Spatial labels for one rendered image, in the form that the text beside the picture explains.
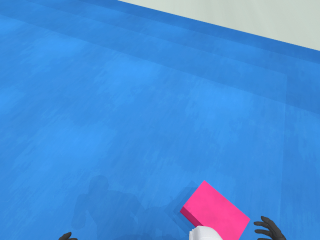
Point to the robot right hand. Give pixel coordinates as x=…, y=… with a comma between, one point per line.
x=273, y=231

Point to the carton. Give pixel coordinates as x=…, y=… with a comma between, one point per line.
x=207, y=207

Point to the right robot thigh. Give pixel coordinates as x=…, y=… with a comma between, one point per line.
x=204, y=233

